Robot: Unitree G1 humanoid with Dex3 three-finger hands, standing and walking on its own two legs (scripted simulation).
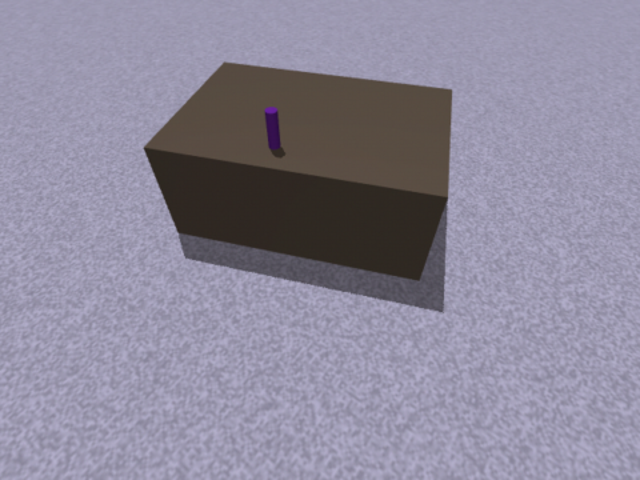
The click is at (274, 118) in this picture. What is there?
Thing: slim round
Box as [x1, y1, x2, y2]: [265, 107, 280, 149]
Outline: 268,107 265,109 268,143 270,148 275,149 280,146 277,110 274,107
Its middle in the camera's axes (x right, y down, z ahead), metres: -0.16 -0.38 +1.31
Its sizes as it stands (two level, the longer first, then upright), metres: 0.042 0.042 0.142
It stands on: a support 0.45 m high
